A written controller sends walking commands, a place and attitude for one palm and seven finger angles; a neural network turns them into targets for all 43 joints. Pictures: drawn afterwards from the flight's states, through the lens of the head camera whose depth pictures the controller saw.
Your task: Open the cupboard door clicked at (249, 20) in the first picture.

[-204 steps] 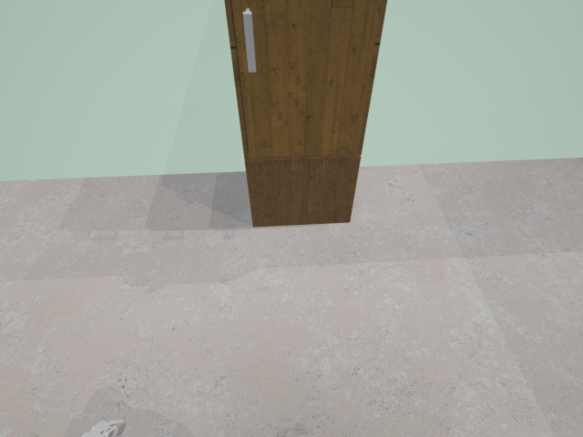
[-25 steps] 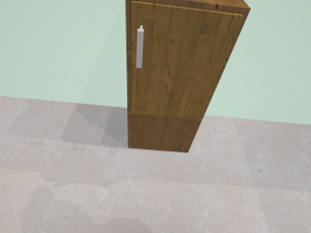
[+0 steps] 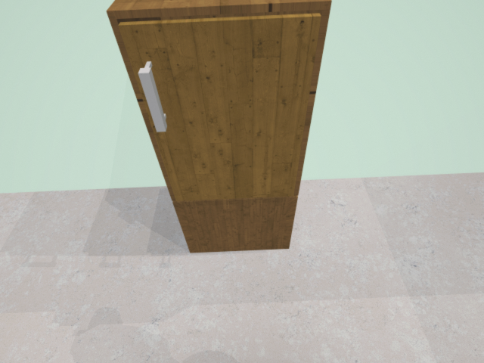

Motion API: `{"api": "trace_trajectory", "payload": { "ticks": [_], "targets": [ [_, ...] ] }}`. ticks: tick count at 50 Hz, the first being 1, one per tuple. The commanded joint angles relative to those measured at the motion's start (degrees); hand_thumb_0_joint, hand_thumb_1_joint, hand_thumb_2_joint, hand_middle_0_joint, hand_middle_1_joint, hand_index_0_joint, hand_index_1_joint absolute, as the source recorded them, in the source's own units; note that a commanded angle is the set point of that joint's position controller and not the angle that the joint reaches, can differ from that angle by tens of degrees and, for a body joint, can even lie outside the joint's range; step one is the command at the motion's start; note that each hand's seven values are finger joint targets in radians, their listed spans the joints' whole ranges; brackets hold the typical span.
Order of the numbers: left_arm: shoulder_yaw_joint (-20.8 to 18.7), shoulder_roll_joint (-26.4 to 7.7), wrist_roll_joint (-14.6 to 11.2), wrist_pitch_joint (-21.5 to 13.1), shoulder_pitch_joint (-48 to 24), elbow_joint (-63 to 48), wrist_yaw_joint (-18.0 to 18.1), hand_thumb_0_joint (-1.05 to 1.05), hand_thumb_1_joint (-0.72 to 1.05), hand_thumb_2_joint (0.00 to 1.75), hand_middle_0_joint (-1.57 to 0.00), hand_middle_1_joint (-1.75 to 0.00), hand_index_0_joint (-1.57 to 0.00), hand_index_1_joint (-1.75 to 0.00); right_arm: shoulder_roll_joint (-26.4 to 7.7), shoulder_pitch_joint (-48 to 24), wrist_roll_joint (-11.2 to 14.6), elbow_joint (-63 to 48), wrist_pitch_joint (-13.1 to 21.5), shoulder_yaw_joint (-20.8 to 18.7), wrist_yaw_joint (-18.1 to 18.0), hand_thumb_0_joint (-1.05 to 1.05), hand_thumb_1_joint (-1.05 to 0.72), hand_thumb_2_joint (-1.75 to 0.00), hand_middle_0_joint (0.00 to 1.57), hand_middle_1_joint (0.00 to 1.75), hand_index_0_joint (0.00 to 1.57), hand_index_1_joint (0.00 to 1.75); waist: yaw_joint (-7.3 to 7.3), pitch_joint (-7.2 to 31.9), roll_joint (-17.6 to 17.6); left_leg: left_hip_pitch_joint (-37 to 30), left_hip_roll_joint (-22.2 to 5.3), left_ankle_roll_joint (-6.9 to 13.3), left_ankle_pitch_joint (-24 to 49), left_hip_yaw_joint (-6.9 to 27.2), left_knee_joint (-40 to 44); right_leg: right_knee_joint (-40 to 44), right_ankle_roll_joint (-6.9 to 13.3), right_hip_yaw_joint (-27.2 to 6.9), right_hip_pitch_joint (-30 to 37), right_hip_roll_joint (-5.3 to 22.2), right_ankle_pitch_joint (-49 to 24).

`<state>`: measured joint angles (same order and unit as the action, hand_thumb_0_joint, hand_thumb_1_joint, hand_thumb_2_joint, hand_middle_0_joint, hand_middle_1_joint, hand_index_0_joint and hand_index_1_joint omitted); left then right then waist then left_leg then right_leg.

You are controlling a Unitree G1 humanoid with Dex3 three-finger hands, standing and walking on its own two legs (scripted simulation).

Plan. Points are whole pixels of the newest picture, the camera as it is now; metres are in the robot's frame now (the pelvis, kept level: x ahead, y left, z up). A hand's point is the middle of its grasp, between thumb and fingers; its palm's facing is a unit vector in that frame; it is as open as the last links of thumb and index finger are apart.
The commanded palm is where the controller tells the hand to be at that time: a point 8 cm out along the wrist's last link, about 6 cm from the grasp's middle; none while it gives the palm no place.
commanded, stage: take the last steps up to it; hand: left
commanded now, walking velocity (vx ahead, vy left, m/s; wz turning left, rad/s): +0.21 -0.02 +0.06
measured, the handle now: (155, 97) +0.67 +0.22 +0.09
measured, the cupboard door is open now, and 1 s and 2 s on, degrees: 0 0 0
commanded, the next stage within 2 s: come to a stop and stand still in 0.20 s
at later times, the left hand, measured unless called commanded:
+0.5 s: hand out of the picture +0.06 +0.16 -0.18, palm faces +0.08 -0.99 -0.11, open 7.4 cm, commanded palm none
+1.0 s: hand out of the picture +0.15 +0.12 -0.16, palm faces +0.00 -0.97 -0.25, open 7.3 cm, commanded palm none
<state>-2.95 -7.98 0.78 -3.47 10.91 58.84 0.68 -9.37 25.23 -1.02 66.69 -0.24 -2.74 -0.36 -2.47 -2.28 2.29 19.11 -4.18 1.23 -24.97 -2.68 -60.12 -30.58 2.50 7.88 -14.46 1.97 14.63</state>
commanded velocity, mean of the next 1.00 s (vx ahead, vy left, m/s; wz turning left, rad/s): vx -0.03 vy -0.04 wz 0.01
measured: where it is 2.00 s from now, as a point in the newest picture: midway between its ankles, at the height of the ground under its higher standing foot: outside the picture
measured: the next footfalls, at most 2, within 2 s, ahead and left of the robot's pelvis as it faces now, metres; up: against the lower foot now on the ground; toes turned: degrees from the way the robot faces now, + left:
left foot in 0.36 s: +0.21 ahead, +0.11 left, +0.00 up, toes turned +8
right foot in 0.82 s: +0.15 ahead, -0.16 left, +0.00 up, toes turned -4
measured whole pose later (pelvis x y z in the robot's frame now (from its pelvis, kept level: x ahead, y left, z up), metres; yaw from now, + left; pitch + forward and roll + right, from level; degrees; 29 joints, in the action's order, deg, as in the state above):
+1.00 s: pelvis +0.10 -0.06 +0.00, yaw -1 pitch -1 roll +1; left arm -1.3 -8.3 1.8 1.5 13.6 58.0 1.7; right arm -11.9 15.0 -0.6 60.6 -3.2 -3.6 -0.6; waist -1.1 -0.4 2.8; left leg 20.6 -2.7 -0.3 -22.8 -2.0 -47.3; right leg -29.7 1.0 3.6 -14.2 1.8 14.8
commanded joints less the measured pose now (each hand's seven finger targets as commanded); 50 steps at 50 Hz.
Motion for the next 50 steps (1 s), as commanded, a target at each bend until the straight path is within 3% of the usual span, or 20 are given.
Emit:
{"api": "trace_trajectory", "payload": {
  "ticks": [1,9,15,17,18,19,21,23,26,30,34,38,39,40,41,42,43,44,47,50],
  "targets": [
    [-0.03,-5.28,0.28,-0.14,7.34,1.51,0.53,0.00,0.90,0.90,-0.20,-0.30,-0.20,-0.30,-0.62,-2.10,-0.55,-4.87,1.12,-1.02,0.42,0.00,-0.90,-0.90,0.20,0.30,0.20,0.30,1.46,-3.78,-6.34,11.08,-3.22,-1.06,8.26,0.86,-3.75,21.54,4.40,-12.12,1.25,13.66,-0.97],
    [0.60,-5.90,0.50,-1.13,12.53,3.44,0.59,0.00,0.90,0.90,-0.20,-0.30,-0.20,-0.30,-0.98,-11.34,-0.35,-8.44,0.91,-0.78,1.12,0.00,-0.90,-0.90,0.20,0.30,0.20,0.30,2.41,-4.71,-8.92,12.55,-2.55,-2.37,11.82,-1.71,11.43,20.08,6.50,-8.80,6.06,12.71,-17.31],
    [0.49,-6.41,0.50,-0.40,15.84,5.60,1.02,0.00,0.90,0.90,-0.20,-0.30,-0.20,-0.30,-0.51,-15.48,-0.12,-9.34,2.35,0.10,0.83,0.00,-0.90,-0.90,0.20,0.30,0.20,0.30,3.49,-2.30,-7.87,2.08,0.87,-0.63,11.63,-3.96,25.95,12.47,5.47,-8.10,9.60,11.87,-27.70],
    [1.13,-4.12,0.07,0.25,15.05,5.74,1.53,0.00,0.90,0.90,-0.20,-0.30,-0.20,-0.30,-2.79,-7.52,-0.34,-6.30,3.16,0.17,-0.38,0.00,-0.90,-0.90,0.20,0.30,0.20,0.30,0.23,2.89,-2.42,-14.02,-0.79,-0.06,32.32,-1.25,34.93,-0.94,1.09,-5.10,5.56,7.12,-30.85],
    [1.87,-1.84,-0.65,0.43,17.48,5.67,1.82,0.00,0.90,0.90,-0.20,-0.30,-0.20,-0.30,-6.56,-3.74,-0.40,-5.62,3.50,-0.27,-1.24,0.00,-0.90,-0.90,0.20,0.30,0.20,0.30,-0.08,9.29,5.42,-26.53,-11.22,4.11,57.75,8.00,31.35,-7.59,-2.04,-3.00,-3.14,3.30,-15.90],
    [2.51,-0.97,-1.19,0.87,19.47,6.24,2.24,0.00,0.90,0.90,-0.20,-0.30,-0.20,-0.30,-8.12,-3.08,0.50,-5.12,3.05,-0.13,-1.82,0.00,-0.90,-0.90,0.20,0.30,0.20,0.30,0.72,12.80,10.69,-28.00,-19.54,9.54,78.88,13.17,33.25,-14.12,-3.96,-3.51,-3.78,1.24,14.92],
    [2.29,-1.90,-0.59,2.59,18.73,7.19,2.62,0.00,0.90,0.90,-0.20,-0.30,-0.20,-0.30,-7.59,-9.89,0.99,-5.72,2.30,0.65,-3.09,0.00,-0.90,-0.90,0.20,0.30,0.20,0.30,2.81,7.05,8.77,-19.59,-18.70,10.72,75.32,9.68,37.20,-17.09,-4.78,-7.64,-3.05,3.13,21.18],
    [1.62,-3.09,0.20,4.07,15.16,6.01,2.54,0.00,0.90,0.90,-0.20,-0.30,-0.20,-0.30,-6.99,-12.08,0.80,-6.29,1.32,0.24,-3.38,0.00,-0.90,-0.90,0.20,0.30,0.20,0.30,2.31,0.91,5.45,-13.88,-16.97,9.70,70.04,7.85,38.64,-18.59,-5.03,-7.66,-4.81,3.62,17.36],
    [0.38,-4.02,0.33,5.51,13.83,3.98,1.94,0.00,0.90,0.90,-0.20,-0.30,-0.20,-0.30,-8.53,-12.72,0.67,-7.04,0.46,-1.14,-3.56,0.00,-0.90,-0.90,0.20,0.30,0.20,0.30,2.36,2.34,0.62,-13.74,-17.27,10.33,62.93,7.25,39.16,-23.88,-4.91,-7.45,-7.48,2.66,14.70],
    [-1.15,-3.78,0.67,6.99,12.05,0.88,1.51,0.00,0.90,0.90,-0.20,-0.30,-0.20,-0.30,-8.52,-15.01,0.16,-9.54,-0.10,-2.29,-3.05,0.00,-0.90,-0.90,0.20,0.30,0.20,0.30,2.97,5.48,3.54,-9.13,-15.82,9.64,47.50,4.08,40.26,-31.78,-5.31,-8.40,-8.99,1.54,10.60],
    [-1.15,-3.60,0.49,7.03,10.22,-1.61,1.05,0.00,0.90,0.90,-0.20,-0.30,-0.20,-0.30,-8.59,-18.56,-0.47,-11.27,-0.37,-2.55,-2.00,0.00,-0.90,-0.90,0.20,0.30,0.20,0.30,3.72,3.87,9.69,-4.31,-13.53,8.04,27.30,3.27,42.55,-22.86,-4.66,-7.02,-6.15,2.09,9.39],
    [-0.77,-4.64,0.49,5.50,10.53,-2.05,0.93,0.00,0.90,0.90,-0.20,-0.30,-0.20,-0.30,-9.62,-17.17,-0.52,-10.99,-0.95,-2.86,-1.18,0.00,-0.90,-0.90,0.20,0.30,0.20,0.30,3.99,3.40,9.22,-1.84,-11.80,5.44,14.01,5.35,39.81,-3.85,-4.06,-4.19,2.16,1.14,5.42],
    [-0.82,-5.79,0.75,5.07,12.26,-1.39,1.00,0.00,0.90,0.90,-0.20,-0.30,-0.20,-0.30,-8.80,-16.12,-0.19,-10.93,-1.13,-2.78,-0.96,0.00,-0.90,-0.90,0.20,0.30,0.20,0.30,4.61,3.80,4.49,0.81,-9.26,3.36,10.34,3.74,36.32,3.54,-4.14,-3.95,6.71,0.97,-0.59],
    [-0.92,-8.95,1.37,4.35,11.55,-1.75,1.22,0.00,0.90,0.90,-0.20,-0.30,-0.20,-0.30,-5.80,-14.34,0.38,-11.01,-1.48,-2.30,-0.69,0.00,-0.90,-0.90,0.20,0.30,0.20,0.30,4.09,2.00,-5.73,3.42,-3.66,-0.15,3.38,-0.43,28.30,12.09,-3.00,-10.70,5.66,6.48,-0.44],
    [-1.04,-13.74,1.52,3.65,6.99,-3.39,1.33,0.00,0.90,0.90,-0.20,-0.30,-0.20,-0.30,-1.48,-13.19,0.74,-12.29,-1.97,-1.15,-0.22,0.00,-0.90,-0.90,0.20,0.30,0.20,0.30,2.09,-0.27,-18.50,5.90,0.84,-2.73,-3.04,-2.06,20.98,18.63,1.46,-23.72,-1.25,16.90,2.77],
    [-1.01,-14.40,1.14,3.98,4.75,-4.68,1.31,0.00,0.90,0.90,-0.20,-0.30,-0.20,-0.30,-3.60,-16.18,0.45,-13.05,-2.46,-1.37,-0.13,0.00,-0.90,-0.90,0.20,0.30,0.20,0.30,3.93,-1.73,-16.28,2.35,0.44,-1.89,-5.25,1.08,15.55,21.27,5.21,-23.97,-9.01,19.06,9.49],
    [-0.94,-14.01,1.34,4.16,2.14,-5.23,1.23,0.00,0.90,0.90,-0.20,-0.30,-0.20,-0.30,-3.88,-15.94,0.25,-12.88,-2.64,-1.60,0.23,0.00,-0.90,-0.90,0.20,0.30,0.20,0.30,2.83,-2.20,-14.25,1.81,0.80,-1.50,-3.42,1.86,12.14,21.64,5.47,-21.24,-11.56,16.63,15.18],
    [-1.10,-13.32,1.15,4.06,0.87,-5.14,1.32,0.00,0.90,0.90,-0.20,-0.30,-0.20,-0.30,-4.09,-15.40,0.00,-12.23,-2.88,-1.55,0.14,0.00,-0.90,-0.90,0.20,0.30,0.20,0.30,2.72,-3.61,-18.53,3.33,0.90,-1.06,-1.48,2.80,10.01,21.36,4.71,-21.40,-11.91,14.45,15.83],
    [-0.38,-10.15,0.82,3.79,-0.64,-4.79,1.23,0.00,0.90,0.90,-0.20,-0.30,-0.20,-0.30,-4.19,-10.13,0.13,-9.10,-1.92,-1.22,-0.02,0.00,-0.90,-0.90,0.20,0.30,0.20,0.30,1.05,-2.91,-14.41,1.91,0.99,-1.31,2.69,1.47,9.62,17.26,4.26,-14.14,-7.42,10.72,4.02],
    [-0.36,-9.88,0.59,3.52,3.27,-3.24,1.26,0.00,0.90,0.90,-0.20,-0.30,-0.20,-0.30,-3.32,-9.92,0.29,-8.50,-1.17,-0.54,-0.49,0.00,-0.90,-0.90,0.20,0.30,0.20,0.30,2.81,-0.61,-11.02,0.30,1.25,-1.94,1.85,0.66,19.19,14.31,5.55,-14.45,-0.69,10.92,-3.94]
  ]
}}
